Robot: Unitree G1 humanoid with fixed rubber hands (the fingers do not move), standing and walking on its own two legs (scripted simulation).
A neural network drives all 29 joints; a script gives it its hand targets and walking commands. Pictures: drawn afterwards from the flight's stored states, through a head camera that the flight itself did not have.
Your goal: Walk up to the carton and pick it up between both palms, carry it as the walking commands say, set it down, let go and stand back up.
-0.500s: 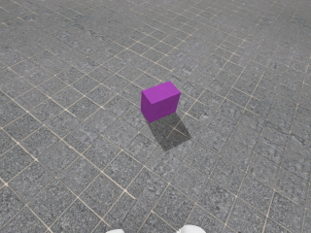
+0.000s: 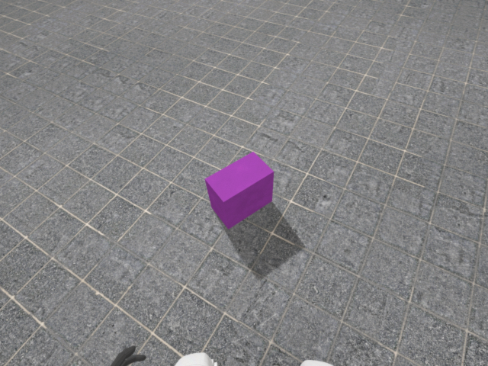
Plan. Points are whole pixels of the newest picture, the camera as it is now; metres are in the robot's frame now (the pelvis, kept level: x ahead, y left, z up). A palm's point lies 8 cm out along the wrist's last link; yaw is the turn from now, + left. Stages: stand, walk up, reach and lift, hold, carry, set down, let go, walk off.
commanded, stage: walk up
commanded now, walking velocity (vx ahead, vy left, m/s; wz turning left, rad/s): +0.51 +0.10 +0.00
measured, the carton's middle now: (240, 190) +0.87 +0.04 -0.65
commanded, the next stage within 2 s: none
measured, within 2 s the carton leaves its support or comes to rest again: neither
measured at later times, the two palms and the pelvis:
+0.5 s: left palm (106, 297) +0.26 +0.30 -0.14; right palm (354, 286) +0.25 -0.19 -0.10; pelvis +0.22 +0.06 +0.01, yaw +0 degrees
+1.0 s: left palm (153, 219) +0.42 +0.22 -0.11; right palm (361, 233) +0.38 -0.25 -0.14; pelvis +0.36 -0.01 +0.01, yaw -1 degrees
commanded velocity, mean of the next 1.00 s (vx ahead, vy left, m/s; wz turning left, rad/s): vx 0.38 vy -0.07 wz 0.00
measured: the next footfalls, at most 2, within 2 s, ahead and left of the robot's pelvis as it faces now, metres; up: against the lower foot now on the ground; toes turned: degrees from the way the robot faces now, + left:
left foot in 0.28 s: +0.29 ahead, +0.14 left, +0.00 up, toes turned +11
right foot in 0.82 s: +0.43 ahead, -0.13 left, +0.00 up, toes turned -9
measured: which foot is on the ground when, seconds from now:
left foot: up 0.00-0.26, down 0.28-0.80, up 0.82-1.00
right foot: down 0.00-0.28, up 0.30-0.80, down 0.82-1.00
